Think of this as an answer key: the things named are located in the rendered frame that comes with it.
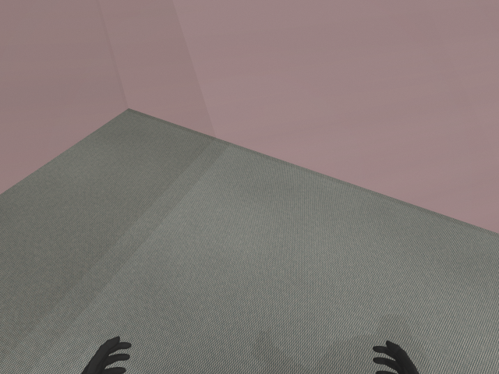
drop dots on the robot left hand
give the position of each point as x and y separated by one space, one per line
102 359

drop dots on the robot right hand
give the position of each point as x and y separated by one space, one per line
402 363

